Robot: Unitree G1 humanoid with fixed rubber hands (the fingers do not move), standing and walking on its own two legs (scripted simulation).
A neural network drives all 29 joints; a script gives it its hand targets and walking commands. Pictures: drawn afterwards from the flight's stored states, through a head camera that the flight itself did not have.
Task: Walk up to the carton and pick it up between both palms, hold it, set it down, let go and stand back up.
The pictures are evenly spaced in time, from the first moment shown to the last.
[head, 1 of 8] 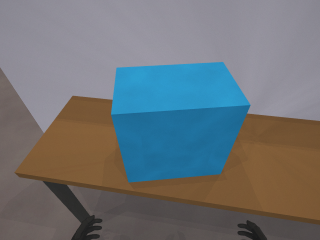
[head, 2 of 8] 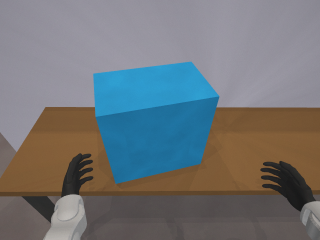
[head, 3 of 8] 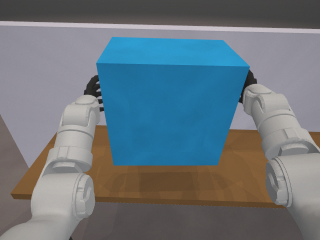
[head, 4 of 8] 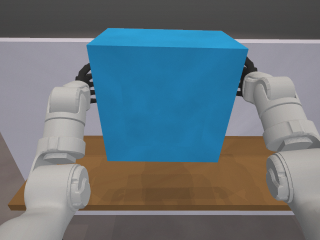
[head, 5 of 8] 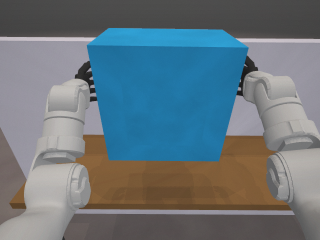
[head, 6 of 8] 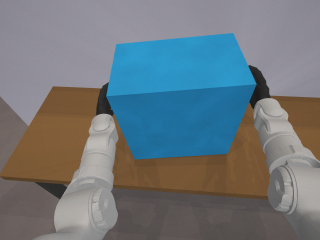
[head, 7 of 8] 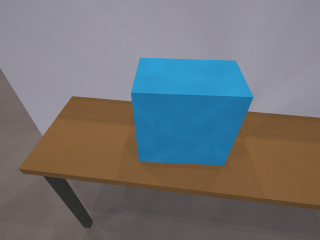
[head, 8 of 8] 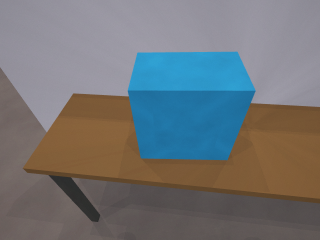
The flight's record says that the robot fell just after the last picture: no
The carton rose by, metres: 0.27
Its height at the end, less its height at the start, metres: +0.00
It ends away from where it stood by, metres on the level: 0.05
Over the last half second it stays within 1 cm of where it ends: yes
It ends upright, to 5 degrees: yes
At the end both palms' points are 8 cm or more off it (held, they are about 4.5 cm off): yes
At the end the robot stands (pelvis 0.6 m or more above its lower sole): yes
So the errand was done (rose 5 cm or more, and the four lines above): yes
